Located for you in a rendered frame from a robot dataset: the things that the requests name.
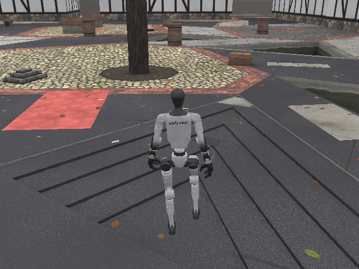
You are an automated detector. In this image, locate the right robot forearm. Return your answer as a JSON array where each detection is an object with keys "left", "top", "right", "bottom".
[{"left": 199, "top": 136, "right": 211, "bottom": 164}]

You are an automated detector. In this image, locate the left robot forearm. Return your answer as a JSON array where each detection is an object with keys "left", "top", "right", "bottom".
[{"left": 149, "top": 136, "right": 159, "bottom": 159}]

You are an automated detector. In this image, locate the robot torso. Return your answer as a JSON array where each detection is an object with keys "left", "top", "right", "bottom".
[{"left": 165, "top": 111, "right": 192, "bottom": 168}]

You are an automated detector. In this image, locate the left robot hand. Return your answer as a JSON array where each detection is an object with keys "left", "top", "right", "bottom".
[{"left": 148, "top": 157, "right": 160, "bottom": 170}]

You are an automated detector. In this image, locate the right robot hand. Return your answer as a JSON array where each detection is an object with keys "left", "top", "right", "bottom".
[{"left": 200, "top": 163, "right": 213, "bottom": 178}]

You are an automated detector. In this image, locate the left robot upper arm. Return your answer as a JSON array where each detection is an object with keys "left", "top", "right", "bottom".
[{"left": 153, "top": 113, "right": 167, "bottom": 144}]

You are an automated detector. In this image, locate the right robot upper arm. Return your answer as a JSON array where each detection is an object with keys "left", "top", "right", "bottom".
[{"left": 190, "top": 113, "right": 205, "bottom": 145}]

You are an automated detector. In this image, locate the left robot foot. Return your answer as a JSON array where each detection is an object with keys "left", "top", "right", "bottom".
[{"left": 168, "top": 221, "right": 176, "bottom": 235}]

